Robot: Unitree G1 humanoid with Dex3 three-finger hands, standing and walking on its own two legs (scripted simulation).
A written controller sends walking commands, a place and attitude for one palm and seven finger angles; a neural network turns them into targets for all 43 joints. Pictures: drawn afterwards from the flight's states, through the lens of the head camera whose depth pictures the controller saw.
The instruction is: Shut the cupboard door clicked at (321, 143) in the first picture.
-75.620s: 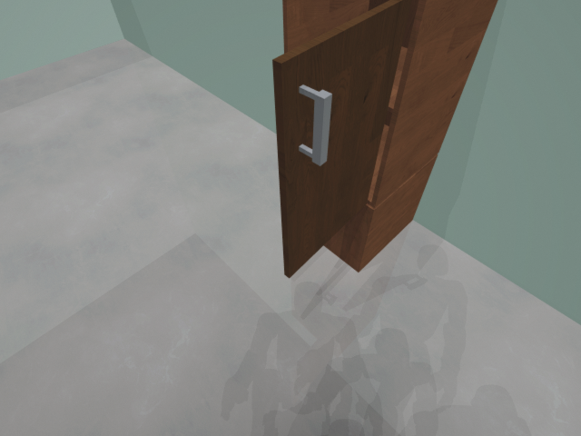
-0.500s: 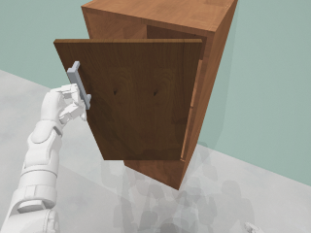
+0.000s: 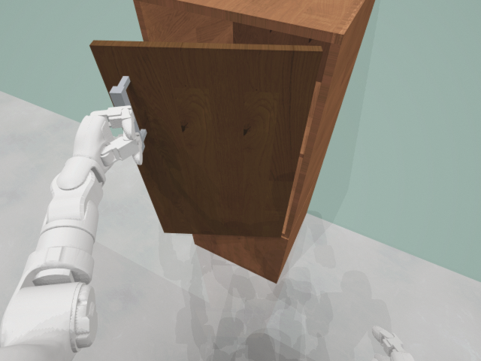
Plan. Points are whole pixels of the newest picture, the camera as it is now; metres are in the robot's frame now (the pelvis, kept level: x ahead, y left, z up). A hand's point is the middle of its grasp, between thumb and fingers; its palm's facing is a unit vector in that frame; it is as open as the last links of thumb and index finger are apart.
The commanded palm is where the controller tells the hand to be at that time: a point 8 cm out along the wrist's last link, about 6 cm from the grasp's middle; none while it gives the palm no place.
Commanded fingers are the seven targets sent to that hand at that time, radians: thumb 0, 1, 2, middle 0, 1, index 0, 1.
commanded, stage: push the door shut along its arc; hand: left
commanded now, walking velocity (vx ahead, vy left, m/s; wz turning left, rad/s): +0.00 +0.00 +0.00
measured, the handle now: (132, 116) +0.50 +0.22 +0.14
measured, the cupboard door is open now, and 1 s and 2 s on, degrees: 24 5 0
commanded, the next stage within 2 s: pull the fist back off the door in 1.62 s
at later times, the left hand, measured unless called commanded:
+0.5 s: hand (154, 117) +0.48 +0.17 +0.15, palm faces -0.15 -0.99 +0.00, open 3.3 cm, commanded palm +0.49 +0.21 +0.14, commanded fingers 0.00 0.90 0.90 -1.30 -1.50 -1.30 -1.50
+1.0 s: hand (173, 100) +0.54 +0.14 +0.15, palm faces -0.28 -0.96 +0.00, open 3.1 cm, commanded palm +0.55 +0.18 +0.14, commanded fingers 0.00 0.90 0.90 -1.30 -1.50 -1.30 -1.50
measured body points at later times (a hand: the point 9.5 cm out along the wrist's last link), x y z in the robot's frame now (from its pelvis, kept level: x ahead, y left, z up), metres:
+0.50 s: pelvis +0.00 +0.00 -0.01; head +0.06 +0.00 +0.44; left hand +0.49 +0.22 +0.15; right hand +0.02 -0.28 -0.12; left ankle +0.02 +0.11 -0.73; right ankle +0.00 -0.12 -0.73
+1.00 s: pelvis +0.00 +0.01 -0.02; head +0.11 +0.02 +0.42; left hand +0.55 +0.20 +0.15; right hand -0.01 -0.28 -0.13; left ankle +0.02 +0.11 -0.73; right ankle +0.00 -0.12 -0.73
